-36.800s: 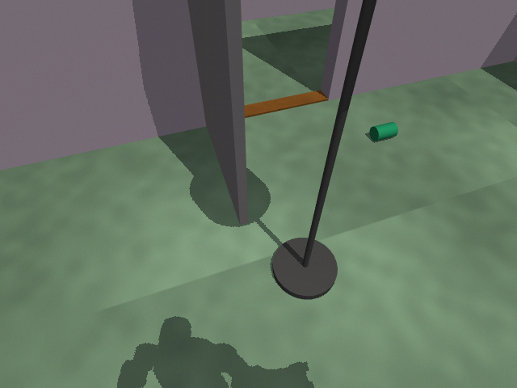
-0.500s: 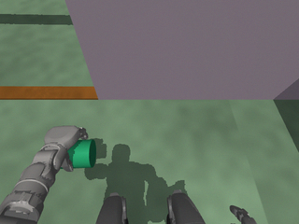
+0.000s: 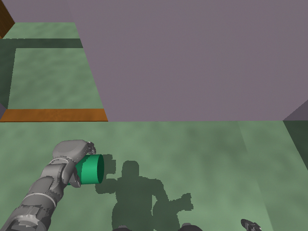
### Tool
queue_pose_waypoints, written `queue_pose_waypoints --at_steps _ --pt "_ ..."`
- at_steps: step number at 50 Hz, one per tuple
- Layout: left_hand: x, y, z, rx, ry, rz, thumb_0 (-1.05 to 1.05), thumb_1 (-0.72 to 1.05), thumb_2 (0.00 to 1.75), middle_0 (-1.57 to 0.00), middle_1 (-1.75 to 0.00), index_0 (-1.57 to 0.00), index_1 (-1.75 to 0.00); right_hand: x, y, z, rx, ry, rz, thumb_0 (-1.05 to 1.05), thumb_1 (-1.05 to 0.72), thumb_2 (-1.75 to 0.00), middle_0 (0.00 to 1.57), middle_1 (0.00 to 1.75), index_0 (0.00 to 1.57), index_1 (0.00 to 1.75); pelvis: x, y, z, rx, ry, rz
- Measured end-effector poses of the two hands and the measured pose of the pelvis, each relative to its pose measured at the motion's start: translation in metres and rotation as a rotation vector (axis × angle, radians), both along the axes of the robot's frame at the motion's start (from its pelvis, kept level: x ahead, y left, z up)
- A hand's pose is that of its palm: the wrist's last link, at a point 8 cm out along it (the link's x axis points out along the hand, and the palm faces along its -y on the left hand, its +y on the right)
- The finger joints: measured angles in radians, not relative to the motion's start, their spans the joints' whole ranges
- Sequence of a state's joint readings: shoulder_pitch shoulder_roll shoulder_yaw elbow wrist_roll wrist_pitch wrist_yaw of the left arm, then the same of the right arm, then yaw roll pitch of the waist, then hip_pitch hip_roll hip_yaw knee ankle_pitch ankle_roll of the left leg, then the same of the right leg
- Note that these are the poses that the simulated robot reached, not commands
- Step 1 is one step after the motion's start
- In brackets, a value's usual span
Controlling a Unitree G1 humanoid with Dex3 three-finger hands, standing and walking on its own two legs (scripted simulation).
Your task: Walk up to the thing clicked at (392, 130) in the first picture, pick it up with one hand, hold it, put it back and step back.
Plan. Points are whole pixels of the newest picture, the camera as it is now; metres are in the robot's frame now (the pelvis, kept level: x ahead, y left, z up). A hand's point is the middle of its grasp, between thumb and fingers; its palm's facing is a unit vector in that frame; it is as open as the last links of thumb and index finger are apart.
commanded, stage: hold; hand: left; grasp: from above
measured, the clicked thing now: (79, 169) +0.32 +0.23 -0.11
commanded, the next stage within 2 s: crouch in 1.92 s
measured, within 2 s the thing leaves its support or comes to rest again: neither
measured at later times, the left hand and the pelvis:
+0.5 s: hand (72, 159) +0.32 +0.22 -0.02, palm faces -0.48 -0.01 -0.88, open 10.7 cm; pelvis +0.01 +0.00 +0.02, yaw -1 degrees
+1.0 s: hand (71, 165) +0.29 +0.21 +0.00, palm faces -0.46 -0.01 -0.89, open 10.7 cm; pelvis +0.00 -0.01 +0.03, yaw -1 degrees
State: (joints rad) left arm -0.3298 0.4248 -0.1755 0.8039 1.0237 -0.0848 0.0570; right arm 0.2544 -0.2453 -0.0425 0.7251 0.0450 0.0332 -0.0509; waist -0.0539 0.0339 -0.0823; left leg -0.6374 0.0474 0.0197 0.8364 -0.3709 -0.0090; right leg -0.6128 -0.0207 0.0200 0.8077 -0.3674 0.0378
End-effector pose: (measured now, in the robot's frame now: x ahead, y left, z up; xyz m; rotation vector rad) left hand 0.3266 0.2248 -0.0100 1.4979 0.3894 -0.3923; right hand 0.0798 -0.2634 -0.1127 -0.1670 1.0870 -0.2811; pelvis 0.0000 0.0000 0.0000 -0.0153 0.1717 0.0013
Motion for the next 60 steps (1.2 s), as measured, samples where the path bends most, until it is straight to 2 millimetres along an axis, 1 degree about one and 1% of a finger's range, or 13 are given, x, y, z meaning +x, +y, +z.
queue_pose_waypoints --at_steps 13,22,31,50,60 --pt "0.005 -0.001 0.027 0.004 -0.008 -0.033 -0.01 -0.03 0.35 -0.75 -0.29 -0.76 -0.29 0.031 0.001 0.015 0.005 -0.049 0.014 0.01 -0.90 -0.90 0.20 0.30 0.20 0.30 0.013 0.000 0.013 0.005 -0.040 -0.006" --pt "0.002 -0.002 0.040 0.000 -0.005 -0.045 -0.01 -0.03 0.35 -0.74 -0.30 -0.75 -0.29 0.045 0.002 0.023 0.010 -0.085 0.020 0.01 -0.90 -0.90 0.20 0.30 0.20 0.30 0.015 0.000 0.018 0.008 -0.065 -0.010" --pt "-0.006 -0.005 0.050 -0.001 -0.013 -0.054 -0.01 -0.02 0.34 -0.74 -0.30 -0.75 -0.30 0.049 0.003 0.027 0.016 -0.102 0.031 0.01 -0.90 -0.90 0.20 0.30 0.20 0.30 0.011 -0.002 0.021 0.012 -0.087 -0.013" --pt "-0.026 -0.013 0.064 -0.007 -0.021 -0.057 -0.01 -0.02 0.32 -0.72 -0.33 -0.74 -0.33 0.048 0.001 0.033 0.026 -0.133 0.045 0.01 -0.90 -0.90 0.20 0.30 0.20 0.30 -0.001 -0.007 0.027 0.019 -0.131 -0.015" --pt "-0.033 -0.016 0.071 -0.010 -0.028 -0.060 -0.01 -0.03 0.33 -0.72 -0.36 -0.73 -0.35 0.052 0.001 0.036 0.027 -0.153 0.055 0.01 -0.90 -0.90 0.20 0.30 0.20 0.30 -0.004 -0.010 0.030 0.021 -0.148 -0.015"
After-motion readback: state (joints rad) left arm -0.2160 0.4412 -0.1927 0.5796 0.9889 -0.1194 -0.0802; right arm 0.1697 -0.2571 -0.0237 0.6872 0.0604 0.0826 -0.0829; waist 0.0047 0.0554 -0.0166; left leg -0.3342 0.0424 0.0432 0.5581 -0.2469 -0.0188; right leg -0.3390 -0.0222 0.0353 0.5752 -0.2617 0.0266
